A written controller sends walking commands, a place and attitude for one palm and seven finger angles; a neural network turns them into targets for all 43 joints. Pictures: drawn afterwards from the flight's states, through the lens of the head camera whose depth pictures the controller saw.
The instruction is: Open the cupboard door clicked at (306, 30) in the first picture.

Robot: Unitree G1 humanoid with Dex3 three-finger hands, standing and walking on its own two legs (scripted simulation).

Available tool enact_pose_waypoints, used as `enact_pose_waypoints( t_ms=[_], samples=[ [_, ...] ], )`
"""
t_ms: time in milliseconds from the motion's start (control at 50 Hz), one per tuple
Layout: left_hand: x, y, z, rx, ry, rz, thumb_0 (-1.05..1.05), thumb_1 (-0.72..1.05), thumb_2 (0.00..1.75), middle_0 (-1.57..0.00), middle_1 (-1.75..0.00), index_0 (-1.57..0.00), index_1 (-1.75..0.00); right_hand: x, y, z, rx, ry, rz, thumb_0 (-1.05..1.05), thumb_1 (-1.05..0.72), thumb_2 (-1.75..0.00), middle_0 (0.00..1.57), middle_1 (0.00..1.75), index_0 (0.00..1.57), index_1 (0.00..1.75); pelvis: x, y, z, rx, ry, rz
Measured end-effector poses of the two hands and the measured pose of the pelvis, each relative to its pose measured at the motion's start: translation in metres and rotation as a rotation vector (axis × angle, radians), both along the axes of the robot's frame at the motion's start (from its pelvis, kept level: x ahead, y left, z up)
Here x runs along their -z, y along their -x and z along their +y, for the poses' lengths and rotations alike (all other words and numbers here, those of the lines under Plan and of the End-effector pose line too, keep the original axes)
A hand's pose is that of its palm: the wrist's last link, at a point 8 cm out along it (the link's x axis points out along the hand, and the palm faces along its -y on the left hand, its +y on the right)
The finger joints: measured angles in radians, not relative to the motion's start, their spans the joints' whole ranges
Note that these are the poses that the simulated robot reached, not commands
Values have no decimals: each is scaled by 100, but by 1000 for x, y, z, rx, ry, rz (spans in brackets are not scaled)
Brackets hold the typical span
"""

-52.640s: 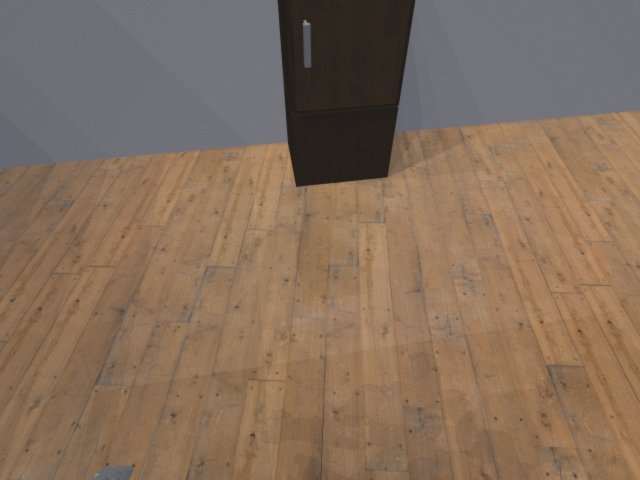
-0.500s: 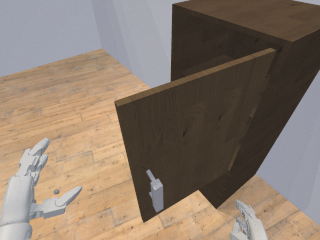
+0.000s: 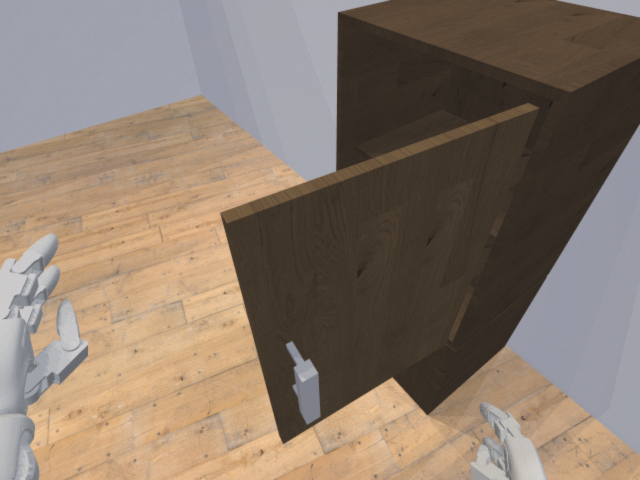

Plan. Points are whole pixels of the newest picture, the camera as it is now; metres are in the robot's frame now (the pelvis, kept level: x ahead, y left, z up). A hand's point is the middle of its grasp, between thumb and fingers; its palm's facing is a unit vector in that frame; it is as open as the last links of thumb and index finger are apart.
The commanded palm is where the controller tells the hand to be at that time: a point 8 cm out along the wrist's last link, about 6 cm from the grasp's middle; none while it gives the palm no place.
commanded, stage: draw the hand back to the body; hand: left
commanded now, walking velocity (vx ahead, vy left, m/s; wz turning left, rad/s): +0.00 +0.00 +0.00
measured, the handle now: (301, 382) +0.28 +0.07 -0.07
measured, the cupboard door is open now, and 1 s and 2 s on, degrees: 84 84 84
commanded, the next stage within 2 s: step back with the hand held close in 0.12 s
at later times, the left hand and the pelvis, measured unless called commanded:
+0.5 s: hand (84, 354) +0.18 +0.25 +0.14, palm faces +0.36 -0.80 -0.48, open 7.4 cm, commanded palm +0.12 +0.30 +0.17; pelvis -0.02 +0.00 +0.00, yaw +0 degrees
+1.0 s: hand out of the picture +0.10 +0.28 +0.15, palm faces +0.44 -0.76 -0.48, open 7.4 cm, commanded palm +0.03 +0.32 +0.17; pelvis -0.10 +0.02 -0.01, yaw +2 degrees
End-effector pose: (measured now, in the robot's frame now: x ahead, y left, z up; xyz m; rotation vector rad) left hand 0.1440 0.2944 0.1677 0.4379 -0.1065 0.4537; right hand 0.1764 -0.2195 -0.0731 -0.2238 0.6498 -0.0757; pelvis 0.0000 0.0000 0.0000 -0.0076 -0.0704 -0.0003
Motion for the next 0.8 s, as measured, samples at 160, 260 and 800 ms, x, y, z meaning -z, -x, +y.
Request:
enact_pose_waypoints(
  t_ms=[160, 260, 800],
  samples=[
    [-7, 4, -2, -4, -23, -24, 1, 88, 89, -21, -30, -21, -31, 2, 4, -3, 5, -6, -2, 2, -90, -90, 21, 30, 20, 30, -1, 2, -4, 0, 0, -11],
    [-8, 4, -4, -6, -20, -28, 1, 88, 89, -21, -30, -21, -31, 2, 5, -3, 2, -14, -5, 2, -90, -90, 21, 30, 20, 30, -1, 4, -6, 1, -1, -14],
    [-8, 50, 14, 84, -163, -34, 1, 88, 90, -21, -30, -21, -31, 0, 77, -11, 107, 61, 69, 2, -90, -90, 21, 30, 20, 30, 8, 68, 10, 2, 16, 58]
  ],
)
